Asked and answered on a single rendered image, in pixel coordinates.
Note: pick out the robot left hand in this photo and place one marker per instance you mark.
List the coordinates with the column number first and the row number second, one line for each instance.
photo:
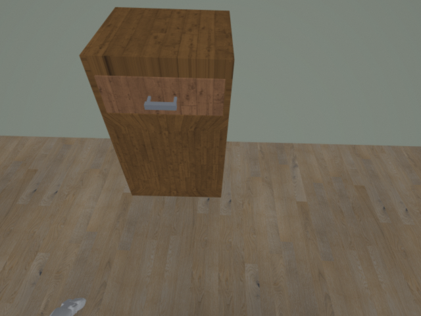
column 69, row 307

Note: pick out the drawer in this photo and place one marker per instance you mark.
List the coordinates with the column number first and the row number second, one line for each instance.
column 195, row 96

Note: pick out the cabinet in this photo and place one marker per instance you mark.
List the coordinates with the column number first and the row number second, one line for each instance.
column 166, row 155

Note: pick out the handle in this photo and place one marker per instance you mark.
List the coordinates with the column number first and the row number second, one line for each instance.
column 153, row 105

